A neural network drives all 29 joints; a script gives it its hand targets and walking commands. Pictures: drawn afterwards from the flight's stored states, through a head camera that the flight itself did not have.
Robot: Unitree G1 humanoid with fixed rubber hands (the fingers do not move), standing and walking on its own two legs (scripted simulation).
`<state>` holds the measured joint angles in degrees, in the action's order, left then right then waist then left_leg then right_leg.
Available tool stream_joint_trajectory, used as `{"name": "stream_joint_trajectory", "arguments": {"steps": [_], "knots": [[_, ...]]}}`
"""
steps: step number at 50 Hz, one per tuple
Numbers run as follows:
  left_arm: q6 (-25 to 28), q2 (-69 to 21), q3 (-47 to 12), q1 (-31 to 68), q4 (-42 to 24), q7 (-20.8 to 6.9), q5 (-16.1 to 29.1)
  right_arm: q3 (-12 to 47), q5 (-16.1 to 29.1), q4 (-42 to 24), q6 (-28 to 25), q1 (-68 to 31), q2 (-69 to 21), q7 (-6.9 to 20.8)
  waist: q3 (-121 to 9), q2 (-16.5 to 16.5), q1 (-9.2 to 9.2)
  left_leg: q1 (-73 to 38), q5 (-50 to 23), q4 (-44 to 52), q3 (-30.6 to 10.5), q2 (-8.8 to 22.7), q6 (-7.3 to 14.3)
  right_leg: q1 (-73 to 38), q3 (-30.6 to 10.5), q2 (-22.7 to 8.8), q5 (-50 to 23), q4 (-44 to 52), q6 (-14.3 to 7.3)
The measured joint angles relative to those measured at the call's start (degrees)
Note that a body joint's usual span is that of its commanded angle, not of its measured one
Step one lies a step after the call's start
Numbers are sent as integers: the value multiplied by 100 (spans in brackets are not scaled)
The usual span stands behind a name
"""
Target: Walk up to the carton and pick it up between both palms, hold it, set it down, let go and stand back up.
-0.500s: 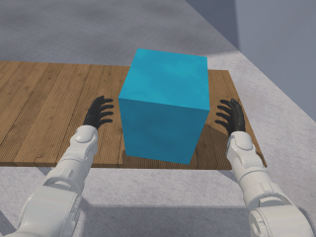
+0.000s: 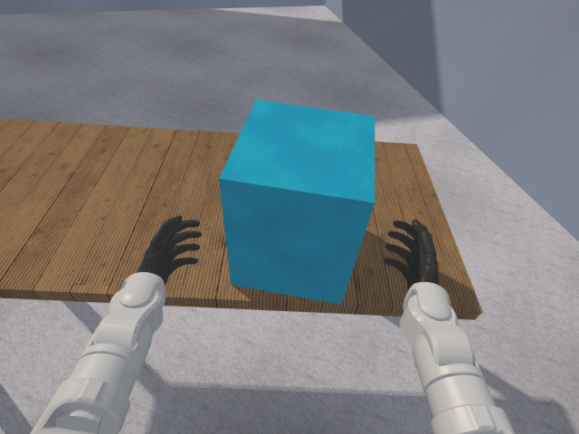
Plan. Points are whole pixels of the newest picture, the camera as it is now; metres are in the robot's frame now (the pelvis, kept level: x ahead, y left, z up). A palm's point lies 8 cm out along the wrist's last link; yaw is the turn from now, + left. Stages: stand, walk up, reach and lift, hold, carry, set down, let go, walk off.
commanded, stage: set down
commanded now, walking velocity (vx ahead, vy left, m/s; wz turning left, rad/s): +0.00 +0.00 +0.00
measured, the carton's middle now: (299, 204) +0.49 -0.05 +0.05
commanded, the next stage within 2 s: none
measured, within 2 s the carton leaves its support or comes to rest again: neither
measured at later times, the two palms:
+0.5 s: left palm (107, 330) +0.28 +0.21 +0.05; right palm (416, 327) +0.24 -0.17 +0.06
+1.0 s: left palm (97, 361) +0.25 +0.23 +0.02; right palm (424, 351) +0.22 -0.18 +0.04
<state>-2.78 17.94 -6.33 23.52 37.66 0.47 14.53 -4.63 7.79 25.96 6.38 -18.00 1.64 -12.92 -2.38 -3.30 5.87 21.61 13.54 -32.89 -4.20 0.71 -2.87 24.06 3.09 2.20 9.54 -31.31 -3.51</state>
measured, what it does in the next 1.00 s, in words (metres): shifts its weight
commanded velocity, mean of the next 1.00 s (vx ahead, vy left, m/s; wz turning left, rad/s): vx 0.00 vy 0.00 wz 0.00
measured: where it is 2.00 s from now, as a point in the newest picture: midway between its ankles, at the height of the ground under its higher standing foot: outside the picture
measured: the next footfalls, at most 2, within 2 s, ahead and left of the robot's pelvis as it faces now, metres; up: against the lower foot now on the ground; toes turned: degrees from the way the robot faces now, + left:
none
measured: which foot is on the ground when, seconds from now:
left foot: down 0.00-1.00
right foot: down 0.00-1.00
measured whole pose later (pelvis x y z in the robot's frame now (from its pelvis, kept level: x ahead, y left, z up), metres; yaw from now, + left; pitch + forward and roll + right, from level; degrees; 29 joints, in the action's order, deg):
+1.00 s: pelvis +0.07 +0.04 +0.02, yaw -3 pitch -5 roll -1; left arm -3.8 15.4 -6.0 -26.1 -5.8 2.1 11.0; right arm -1.5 8.9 -5.8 -1.1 27.9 5.2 -4.8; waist 5.2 -0.3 -0.3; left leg 1.3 15.7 -21.5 0.1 1.0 0.2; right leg 3.8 -1.3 2.5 9.5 -17.8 -0.6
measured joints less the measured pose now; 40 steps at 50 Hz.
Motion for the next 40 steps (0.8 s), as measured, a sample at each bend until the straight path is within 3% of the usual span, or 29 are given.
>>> {"name": "stream_joint_trajectory", "arguments": {"steps": [4, 7, 13, 19, 28, 40], "knots": [[-269, -144, 291, -993, -1220, -162, -212, 292, 111, -873, -226, 1033, 8, -97, 178, 20, -130, -678, -5, 373, 68, 12, 23, -630, -77, 12, 18, 301, 22], [-459, -212, 391, -1570, -1630, -249, -343, 441, 66, -1205, -202, 1738, 3, -69, 215, 48, -264, -1051, 5, 583, 117, 10, 60, -971, -127, 9, 45, 460, 51], [-671, -192, 398, -2704, -2697, -184, -289, 424, -36, -2127, -154, 2954, -91, 29, 458, 122, -491, -1473, 34, 807, 156, -6, 124, -1402, -166, -9, 62, 706, 104], [-535, -88, 194, -3399, -3420, -75, -77, 377, -64, -2892, -173, 3473, -58, 122, 526, 144, -570, -1536, 70, 882, 229, -42, 202, -1459, -237, -44, 75, 798, 180], [-613, -252, 106, -4042, -4322, 46, -205, 385, 134, -3217, -169, 3985, 219, 346, 519, 242, -685, -1904, 155, 1091, 389, -7, 285, -1854, -399, -5, 19, 1173, 261], [-465, -426, 60, -5056, -4612, 87, -387, 234, 219, -3388, -545, 4791, 526, 727, 629, 363, -633, -2155, 224, 1235, 471, 23, 331, -2142, -485, 25, -12, 1454, 304]]}}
